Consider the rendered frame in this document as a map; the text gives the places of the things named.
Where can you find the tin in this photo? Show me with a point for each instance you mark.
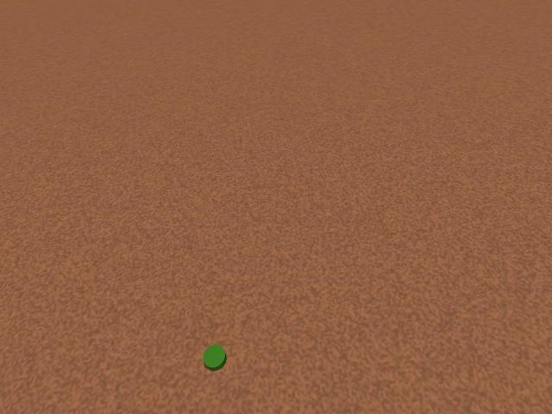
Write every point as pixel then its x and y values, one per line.
pixel 214 357

